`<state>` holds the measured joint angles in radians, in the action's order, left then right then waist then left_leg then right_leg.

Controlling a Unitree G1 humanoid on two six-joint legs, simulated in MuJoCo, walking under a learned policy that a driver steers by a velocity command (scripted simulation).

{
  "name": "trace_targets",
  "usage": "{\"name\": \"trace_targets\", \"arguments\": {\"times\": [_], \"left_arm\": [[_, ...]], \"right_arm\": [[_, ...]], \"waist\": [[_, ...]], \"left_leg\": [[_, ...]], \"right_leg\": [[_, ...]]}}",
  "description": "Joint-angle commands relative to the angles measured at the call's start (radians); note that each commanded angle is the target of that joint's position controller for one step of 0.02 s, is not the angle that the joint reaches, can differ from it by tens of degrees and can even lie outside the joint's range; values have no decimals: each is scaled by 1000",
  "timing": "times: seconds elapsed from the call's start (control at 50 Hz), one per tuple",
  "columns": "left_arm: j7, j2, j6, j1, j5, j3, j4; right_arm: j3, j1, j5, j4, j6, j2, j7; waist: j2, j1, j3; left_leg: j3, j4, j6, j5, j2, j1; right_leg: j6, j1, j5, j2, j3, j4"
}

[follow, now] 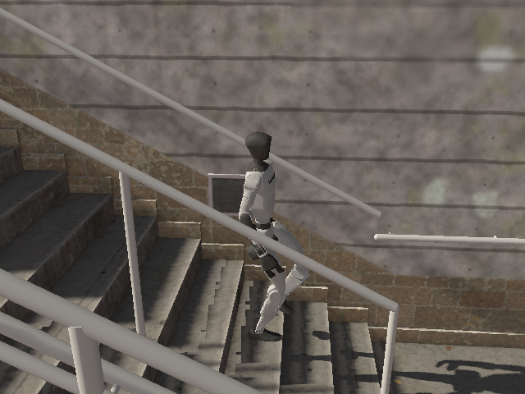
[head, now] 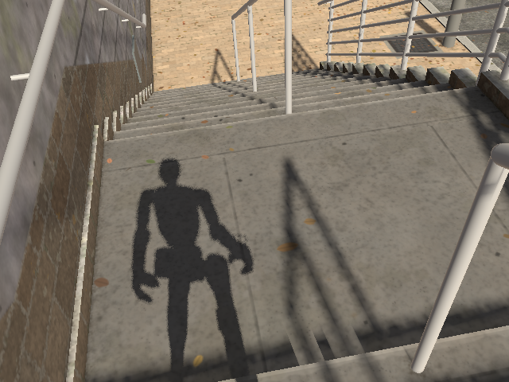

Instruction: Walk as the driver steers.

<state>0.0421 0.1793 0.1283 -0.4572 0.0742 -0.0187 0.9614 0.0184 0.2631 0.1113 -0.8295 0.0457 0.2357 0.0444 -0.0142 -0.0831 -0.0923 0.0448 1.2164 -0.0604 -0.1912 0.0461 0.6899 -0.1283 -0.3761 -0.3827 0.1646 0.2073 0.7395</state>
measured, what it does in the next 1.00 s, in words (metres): goes down: left foot, then right foot 0.16 m lower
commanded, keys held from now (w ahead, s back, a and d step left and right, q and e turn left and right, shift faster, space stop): w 1.00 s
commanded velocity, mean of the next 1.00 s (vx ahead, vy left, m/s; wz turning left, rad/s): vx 0.48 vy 0.00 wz -0.02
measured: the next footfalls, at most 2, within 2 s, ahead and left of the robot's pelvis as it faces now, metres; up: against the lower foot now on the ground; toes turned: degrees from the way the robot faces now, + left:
left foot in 0.16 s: +0.03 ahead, +0.17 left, +0.00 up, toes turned +2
right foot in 0.52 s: +0.29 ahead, -0.01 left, -0.17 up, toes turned -1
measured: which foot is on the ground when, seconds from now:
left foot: up 0.00-0.14, down 0.16-0.54, up 0.56-1.00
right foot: down 0.00-0.16, up 0.18-0.50, down 0.52-1.00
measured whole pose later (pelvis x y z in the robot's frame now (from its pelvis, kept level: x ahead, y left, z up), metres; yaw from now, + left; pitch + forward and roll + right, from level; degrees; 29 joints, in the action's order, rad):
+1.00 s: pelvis +0.45 +0.15 -0.26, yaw +1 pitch -1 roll -6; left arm 0.02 0.15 0.07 -0.61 0.09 -0.03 1.09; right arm 0.01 0.06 0.08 -0.83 0.06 0.23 0.06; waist -0.08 -0.16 -0.01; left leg 0.04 0.38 0.03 0.29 0.12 0.37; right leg 0.03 -0.12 -0.89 0.03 -0.04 1.09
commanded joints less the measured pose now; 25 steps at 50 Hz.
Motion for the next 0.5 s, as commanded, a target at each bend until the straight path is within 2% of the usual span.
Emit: {"name": "trace_targets", "arguments": {"times": [0.02,0.04,0.06,0.08,0.1,0.12,0.14,0.16,0.18,0.2,0.22,0.24,0.26,0.28,0.3,0.32,0.34,0.36,0.38,0.4,0.42,0.44,0.46,0.48,0.5], "left_arm": [[-3,137,13,28,6,19,-32],[-4,158,14,28,6,18,-43],[-6,161,11,44,11,14,-51],[-9,168,9,44,6,14,-58],[-6,194,7,79,10,20,-63],[4,217,6,171,19,31,-96],[23,246,5,300,27,45,-156],[53,243,6,375,24,55,-181],[80,79,4,250,22,32,-185],[-36,96,-31,113,-46,65,-125],[-62,100,-58,194,-35,57,-152],[-67,141,-72,347,-40,75,-173],[-66,152,-87,384,-58,85,-179],[-58,149,-107,361,-63,87,-169],[-51,159,-103,421,-65,91,-181],[-29,105,-91,375,-54,77,-158],[-10,62,-93,308,-50,69,-117],[1,45,-102,292,-47,61,-103],[-1,55,-109,333,-49,58,-111],[-7,55,-109,406,-49,52,-141],[-13,63,-111,445,-60,50,-159],[45,46,-100,370,93,8,-154],[46,115,-99,307,80,46,-153],[46,166,-104,277,61,56,-143],[44,172,-97,248,40,65,-132]], "right_arm": [[-2,-69,7,80,24,49,0],[-2,-40,12,83,29,55,-4],[3,-53,7,90,32,55,-8],[7,-31,6,85,33,44,-8],[9,30,3,64,37,36,-12],[2,203,-4,11,47,53,-12],[-25,448,-13,-69,62,89,-14],[-55,673,-14,-137,73,142,-10],[-52,603,-11,-130,87,222,9],[-84,443,-153,-111,43,228,-28],[-92,382,-144,-79,26,255,-48],[-77,259,-99,-62,30,180,-53],[-63,182,-78,-50,26,139,-53],[-70,150,-84,-43,20,159,-49],[-65,123,-106,-52,32,110,-54],[-53,102,-132,-70,52,65,-63],[-57,75,-141,-77,58,78,-63],[-70,63,-142,-74,51,113,-60],[-75,84,-145,-84,44,118,-57],[-72,129,-138,-102,33,96,-57],[-72,170,-119,-120,17,83,-64],[-25,254,22,-133,74,72,-17],[-40,278,10,-158,90,95,5],[-47,270,-15,-170,89,142,15],[-49,254,-31,-173,87,164,23]], "waist": [[123,6,120],[139,15,118],[111,13,118],[103,19,85],[102,51,97],[63,127,75],[-8,256,49],[-64,368,65],[-183,224,71],[-45,95,190],[-51,107,210],[71,92,335],[67,73,358],[-20,47,332],[19,42,328],[19,6,272],[16,-11,211],[-26,-6,161],[-60,28,178],[-64,79,212],[-81,120,236],[-79,114,293],[-57,87,261],[-32,84,276],[-34,60,274]], "left_leg": [[-19,-4,2,-66,5,36],[-42,1,5,-108,-6,0],[-40,-27,4,-118,-8,-22],[-52,-84,0,-160,-22,-77],[-86,-109,-7,-190,-47,-186],[-137,-167,-7,-189,-92,-411],[-188,-253,6,-154,-144,-723],[-140,-376,59,-226,-148,-868],[319,-551,316,-31,90,-870],[536,-614,281,523,298,-814],[785,-747,387,256,390,-711],[748,-748,421,-39,374,-529],[647,-696,393,-33,326,-383],[512,-673,369,35,263,-278],[361,-570,313,-215,157,-176],[223,-545,277,-359,69,5],[122,-557,250,-400,23,139],[99,-541,237,-380,16,117],[102,-515,239,-329,24,47],[109,-478,238,-294,33,-16],[87,-445,229,-228,33,-95],[131,-344,230,-373,86,-107],[164,-310,262,-287,93,-220],[200,-211,272,-239,104,-345],[229,-128,281,-124,92,-379]], "right_leg": [[-215,-41,-75,-255,386,-211],[-215,-59,-28,-249,385,-183],[-217,-68,43,-253,386,-137],[-214,-47,128,-252,381,-95],[-207,-117,230,-243,345,-41],[-189,-236,300,-207,267,71],[-167,-411,425,-141,160,252],[-159,-573,426,-54,97,540],[-95,-729,-101,92,8,841],[-21,-826,-201,-1,-31,814],[38,-852,-301,-72,-69,796],[61,-841,-162,-173,-6,685],[79,-735,-49,-184,-28,615],[79,-587,58,-173,-106,543],[66,-490,406,-200,-68,322],[68,-200,759,-163,-165,175],[64,71,958,-128,-231,129],[70,180,937,-112,-256,89],[79,165,859,-104,-278,38],[81,137,808,-106,-288,-20],[91,121,741,-99,-321,-93],[83,130,661,-208,-188,-131],[78,152,615,-189,-238,-193],[76,123,565,-215,-212,-384],[71,183,487,-192,-238,-484]]}}
Keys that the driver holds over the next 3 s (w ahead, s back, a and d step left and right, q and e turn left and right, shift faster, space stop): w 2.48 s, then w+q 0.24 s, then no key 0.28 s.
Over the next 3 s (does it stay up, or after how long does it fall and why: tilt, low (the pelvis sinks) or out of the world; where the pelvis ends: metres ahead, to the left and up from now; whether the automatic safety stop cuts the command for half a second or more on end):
stays up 1.65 0.27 -0.48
